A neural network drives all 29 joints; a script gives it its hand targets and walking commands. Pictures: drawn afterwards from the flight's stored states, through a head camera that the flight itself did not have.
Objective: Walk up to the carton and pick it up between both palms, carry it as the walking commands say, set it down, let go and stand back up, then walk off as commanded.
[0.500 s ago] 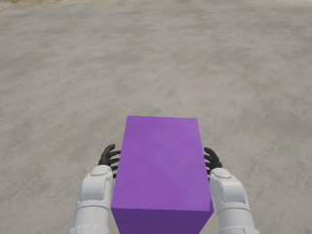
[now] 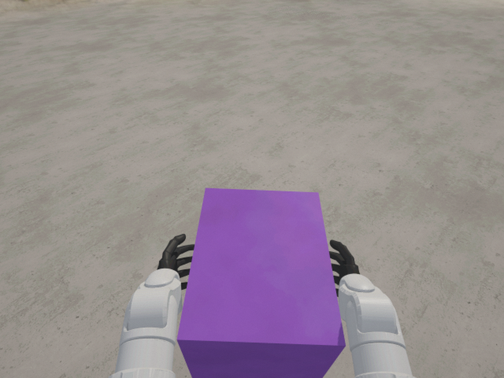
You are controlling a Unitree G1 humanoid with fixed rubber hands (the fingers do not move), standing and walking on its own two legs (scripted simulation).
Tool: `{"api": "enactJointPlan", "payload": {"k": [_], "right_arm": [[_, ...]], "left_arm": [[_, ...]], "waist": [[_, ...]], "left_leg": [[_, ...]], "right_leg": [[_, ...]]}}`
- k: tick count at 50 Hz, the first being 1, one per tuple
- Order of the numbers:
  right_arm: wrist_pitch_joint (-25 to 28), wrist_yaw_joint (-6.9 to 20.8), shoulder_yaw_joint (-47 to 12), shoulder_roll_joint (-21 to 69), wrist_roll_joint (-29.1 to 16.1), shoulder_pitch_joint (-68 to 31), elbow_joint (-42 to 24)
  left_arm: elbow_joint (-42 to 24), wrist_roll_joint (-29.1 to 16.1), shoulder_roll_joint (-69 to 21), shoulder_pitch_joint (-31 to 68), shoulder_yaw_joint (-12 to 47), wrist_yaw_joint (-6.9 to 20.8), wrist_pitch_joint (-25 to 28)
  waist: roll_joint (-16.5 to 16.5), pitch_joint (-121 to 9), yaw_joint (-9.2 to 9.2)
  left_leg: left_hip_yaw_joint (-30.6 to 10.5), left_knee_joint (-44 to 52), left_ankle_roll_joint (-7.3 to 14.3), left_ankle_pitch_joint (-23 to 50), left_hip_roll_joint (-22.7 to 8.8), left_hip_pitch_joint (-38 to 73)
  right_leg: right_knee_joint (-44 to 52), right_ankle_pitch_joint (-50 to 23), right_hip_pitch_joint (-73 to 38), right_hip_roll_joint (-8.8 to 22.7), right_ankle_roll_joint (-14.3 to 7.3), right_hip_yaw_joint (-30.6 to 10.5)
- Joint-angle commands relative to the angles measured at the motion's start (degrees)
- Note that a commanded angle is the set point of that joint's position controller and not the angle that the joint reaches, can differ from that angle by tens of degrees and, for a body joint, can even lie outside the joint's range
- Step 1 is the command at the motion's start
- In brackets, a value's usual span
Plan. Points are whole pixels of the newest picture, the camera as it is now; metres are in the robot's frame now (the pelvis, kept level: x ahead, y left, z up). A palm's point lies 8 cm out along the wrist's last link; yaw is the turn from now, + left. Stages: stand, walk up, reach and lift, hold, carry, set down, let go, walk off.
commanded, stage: hold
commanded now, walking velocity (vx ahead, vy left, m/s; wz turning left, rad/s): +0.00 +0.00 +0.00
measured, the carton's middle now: (257, 294) +0.29 +0.00 -0.02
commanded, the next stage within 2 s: carry in 0.32 s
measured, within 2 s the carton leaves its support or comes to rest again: neither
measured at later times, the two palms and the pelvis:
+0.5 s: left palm (163, 277) +0.28 +0.15 +0.06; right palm (344, 274) +0.28 -0.14 +0.05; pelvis -0.01 +0.00 -0.02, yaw +3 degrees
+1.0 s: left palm (85, 303) +0.21 +0.23 +0.09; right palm (280, 248) +0.31 -0.04 +0.08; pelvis -0.05 +0.00 -0.01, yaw +20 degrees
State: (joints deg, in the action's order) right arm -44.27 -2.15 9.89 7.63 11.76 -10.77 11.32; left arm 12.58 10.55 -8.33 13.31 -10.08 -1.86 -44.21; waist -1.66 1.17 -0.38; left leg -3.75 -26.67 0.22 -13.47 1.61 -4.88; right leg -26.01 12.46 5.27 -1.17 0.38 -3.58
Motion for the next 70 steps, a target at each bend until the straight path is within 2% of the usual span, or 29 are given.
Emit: {"api": "enactJointPlan", "payload": {"k": [1, 15, 16, 18, 24, 27, 28, 30, 31, 32, 33, 36, 40, 41, 42, 43, 44, 46, 49, 53, 54, 55, 56, 57, 59, 62, 67, 69, 70], "right_arm": [[3.1, 14.1, -38.1, 53.7, -16.7, -35.9, -9.4], [3.1, 14.0, -38.3, 52.6, -16.4, -34.0, -11.1], [3.0, 14.0, -37.6, 53.1, -16.9, -38.6, -11.8], [1.9, 13.4, -39.3, 53.2, -18.9, -37.6, -14.3], [-3.3, 10.4, -41.7, 51.5, -22.0, -43.9, -20.0], [-6.8, 7.5, -42.3, 50.9, -24.2, -52.2, -21.1], [-8.3, 6.5, -41.4, 50.0, -24.0, -48.4, -20.0], [-10.3, 4.5, -39.8, 49.8, -24.9, -49.4, -19.9], [-11.1, 3.6, -37.9, 48.7, -24.4, -49.7, -18.9], [-11.9, 2.6, -36.0, 46.5, -23.7, -50.3, -18.0], [-12.5, 1.4, -34.3, 45.2, -23.0, -50.2, -17.0], [-13.1, -2.0, -33.8, 46.0, -22.9, -56.4, -20.2], [-14.4, -4.8, -30.2, 44.2, -19.9, -50.2, -20.6], [-14.8, -5.2, -30.0, 43.5, -19.1, -46.9, -20.3], [-14.8, -5.5, -30.6, 43.5, -18.7, -48.4, -19.8], [-14.7, -6.0, -31.4, 43.6, -18.7, -50.4, -20.4], [-14.4, -6.5, -31.1, 44.1, -19.1, -52.3, -20.7], [-14.2, -6.6, -32.6, 45.0, -21.3, -56.1, -22.7], [-14.3, -6.4, -33.7, 45.7, -22.5, -55.2, -22.1], [-14.4, -6.2, -34.1, 45.6, -23.2, -52.8, -22.1], [-14.6, -6.0, -34.0, 45.7, -23.2, -51.2, -21.5], [-14.6, -5.7, -33.5, 45.5, -23.0, -49.2, -20.5], [-14.6, -5.6, -32.0, 44.3, -22.2, -43.7, -19.9], [-14.5, -5.7, -32.0, 44.1, -22.2, -45.4, -21.1], [-12.9, -5.4, -32.6, 45.0, -22.0, -49.8, -24.0], [-11.2, -5.9, -32.3, 44.7, -20.8, -51.1, -27.9], [-10.9, -6.3, -32.7, 43.2, -19.3, -43.8, -28.7], [-11.5, -6.4, -33.6, 43.5, -19.2, -40.5, -27.8], [-11.4, -6.2, -34.8, 44.1, -19.9, -44.1, -29.0]], "left_arm": [[-7.0, -15.1, -57.2, 32.5, 37.0, 13.5, 3.0], [-8.2, -14.5, -56.3, 30.0, 36.9, 13.1, 2.9], [-9.7, -14.9, -52.6, 34.6, 36.0, 13.5, 2.5], [-11.2, -16.0, -53.6, 32.2, 37.5, 12.7, 1.5], [-19.7, -18.8, -53.3, 38.3, 42.2, 9.0, -3.0], [-22.1, -20.0, -51.9, 46.5, 43.0, 5.7, -6.2], [-20.8, -19.3, -51.0, 42.3, 41.6, 4.3, -7.8], [-21.3, -19.5, -49.4, 43.1, 39.4, 1.3, -10.0], [-21.6, -19.5, -47.9, 44.9, 38.5, 0.1, -11.0], [-22.0, -19.6, -46.8, 46.5, 37.9, -0.8, -12.0], [-22.4, -20.5, -45.7, 49.3, 37.4, -1.7, -12.6], [-22.5, -23.2, -47.9, 55.6, 36.9, -3.3, -13.0], [-19.9, -23.8, -49.3, 49.2, 35.2, -4.7, -14.7], [-19.0, -23.3, -48.7, 45.5, 34.4, -4.8, -15.0], [-20.1, -23.4, -47.1, 48.5, 34.0, -5.0, -14.6], [-19.7, -23.0, -46.5, 50.3, 33.8, -5.3, -14.5], [-21.1, -23.4, -46.2, 51.2, 34.4, -5.3, -14.6], [-21.8, -22.2, -44.5, 50.7, 32.1, -5.4, -14.1], [-23.0, -20.7, -42.7, 48.9, 30.9, -6.3, -13.4], [-24.7, -20.0, -42.1, 46.6, 31.6, -6.9, -13.2], [-24.4, -19.5, -42.0, 45.1, 31.3, -7.1, -13.4], [-25.3, -19.3, -41.4, 44.9, 31.3, -7.2, -13.4], [-27.0, -20.3, -42.7, 42.7, 33.5, -6.9, -13.9], [-26.8, -21.1, -43.4, 45.1, 34.3, -6.9, -13.6], [-27.3, -23.5, -45.4, 50.0, 36.5, -5.8, -12.7], [-28.6, -26.1, -47.2, 52.4, 38.2, -4.8, -11.6], [-28.5, -26.1, -46.3, 43.6, 38.3, -4.1, -11.4], [-29.0, -26.1, -45.2, 40.6, 37.9, -3.7, -11.8], [-28.8, -25.7, -44.5, 42.8, 37.5, -3.8, -11.3]], "waist": [[1.2, -16.4, 0.04], [1.1, -15.5, 0.23], [3.6, -20.4, 0.34], [1.7, -24.8, 0.49], [1.8, -25.7, 0.59], [11.1, -27.5, 0.34], [11.3, -27.8, 0.47], [6.5, -27.1, 0.0], [1.6, -25.8, -0.22], [-9.7, -24.9, 0.03], [-15.3, -24.9, -0.02], [-6.6, -29.0, -0.11], [-8.3, -33.8, 0.38], [-7.3, -33.2, 0.86], [3.1, -32.7, 1.48], [18.0, -30.6, 1.14], [15.0, -29.3, 1.17], [9.4, -26.6, 1.66], [12.9, -27.4, 1.78], [14.6, -29.1, 1.13], [11.0, -30.2, 0.23], [2.7, -32.3, -0.01], [-15.6, -32.1, -0.58], [-15.4, -33.0, -0.57], [-7.1, -34.3, -0.61], [-6.8, -36.8, -0.64], [-6.9, -37.1, 0.13], [-1.6, -36.4, 1.35], [13.9, -36.4, 1.44]], "left_leg": [[-2.2, 5.2, 0.1, 9.0, 2.5, 0.7], [-2.1, 5.6, 0.2, 9.9, 2.6, 0.8], [-3.5, -0.7, 1.2, 13.2, -8.9, -6.0], [-5.9, -5.5, 2.3, 20.4, -9.5, -7.4], [-8.8, -10.0, 2.4, 6.7, -6.9, -20.1], [-0.5, -20.4, 1.0, -10.3, -1.5, -22.7], [1.7, -21.3, 1.0, -12.6, -1.6, -21.0], [2.3, -14.1, 1.8, -9.0, -1.6, -15.1], [-3.8, -7.2, 2.7, -6.6, -3.8, -13.9], [-19.7, 3.5, 5.1, 1.2, -12.6, -13.6], [-31.4, 6.8, 7.9, 8.9, -18.2, -10.8], [-25.8, 2.6, 7.5, 18.1, -16.4, -7.1], [-15.0, -1.2, 3.1, 19.3, -10.0, -9.1], [-12.7, -3.4, 1.3, 16.3, -8.0, -13.7], [-7.3, -9.8, -1.3, 4.4, -3.4, -20.8], [0.9, -23.4, -2.9, -15.2, 2.5, -31.2], [5.0, -33.0, -3.1, -19.3, -0.6, -35.0], [5.7, -35.8, -2.9, -14.2, -3.1, -34.5], [9.1, -25.7, -3.0, -8.8, -2.5, -28.0], [13.0, -6.7, -2.2, -5.4, 0.4, -17.8], [9.5, 0.1, -1.6, 1.0, -1.6, -11.5], [-2.3, -0.3, 0.7, 21.8, -9.8, -1.3], [-20.2, -3.3, 7.3, 52.1, -21.1, 6.9], [-21.3, -5.3, 9.8, 61.7, -21.2, 12.5], [-17.4, -6.1, 9.5, 53.5, -19.4, 11.9], [-12.9, -5.8, 8.9, 44.1, -16.1, 8.4], [-12.8, -6.2, 7.4, 36.5, -13.7, 2.3], [-8.2, -10.2, 3.6, 25.8, -9.7, -10.4], [-1.8, -19.0, 0.5, 7.8, -3.8, -21.0]], "right_leg": [[3.6, -9.2, -5.5, -3.4, -0.9, -1.6], [3.9, -9.9, -6.1, -3.5, -0.9, -1.8], [-2.0, -12.5, 0.8, 7.8, -2.1, -1.5], [-6.9, -17.4, 2.4, 8.2, -2.8, -2.2], [-6.9, -7.7, 4.4, 11.3, -4.5, -5.8], [-1.3, -7.5, 5.6, 18.8, -8.5, -10.7], [-1.9, -7.4, 7.7, 20.3, -8.9, -9.4], [-6.6, -4.7, 14.2, 17.4, -5.4, -2.7], [-10.6, 1.5, 17.7, 14.0, -2.2, 0.3], [-19.8, 13.2, 22.2, 6.9, 2.0, 5.1], [-26.0, 21.4, 26.1, 0.9, 4.2, 7.1], [-24.6, 17.0, 24.3, 1.1, 3.2, 3.3], [-4.0, 9.9, 7.6, 0.8, 2.2, 5.7], [-0.3, 6.7, 2.1, 4.7, 1.2, 2.8], [3.2, 1.1, -3.3, 13.2, -1.9, -6.4], [2.1, -18.7, -4.6, 26.8, -7.5, -17.6], [-0.5, -30.1, -4.3, 29.4, -9.6, -13.4], [-1.0, -31.3, -2.5, 24.4, -8.4, -4.8], [-5.1, -32.5, -3.0, 20.0, -5.1, 4.5], [-11.0, -30.0, -2.5, 19.2, -2.3, 9.4], [-15.7, -26.0, 0.8, 18.1, -0.1, 10.7], [-21.9, -8.7, 11.9, 15.9, 3.3, 10.7], [-30.3, 19.0, 27.3, 7.8, 6.5, 13.2], [-33.8, 27.9, 32.7, 6.2, 5.8, 8.3], [-33.9, 23.2, 33.4, 7.1, 5.1, 5.2], [-28.0, 17.8, 28.1, 5.2, 4.5, 5.5], [-11.0, 10.9, 16.4, 3.3, 3.9, 6.4], [-2.5, -2.4, 1.8, 10.0, 1.8, 2.4], [-3.7, -25.3, -5.1, 21.0, -3.2, -9.1]]}}
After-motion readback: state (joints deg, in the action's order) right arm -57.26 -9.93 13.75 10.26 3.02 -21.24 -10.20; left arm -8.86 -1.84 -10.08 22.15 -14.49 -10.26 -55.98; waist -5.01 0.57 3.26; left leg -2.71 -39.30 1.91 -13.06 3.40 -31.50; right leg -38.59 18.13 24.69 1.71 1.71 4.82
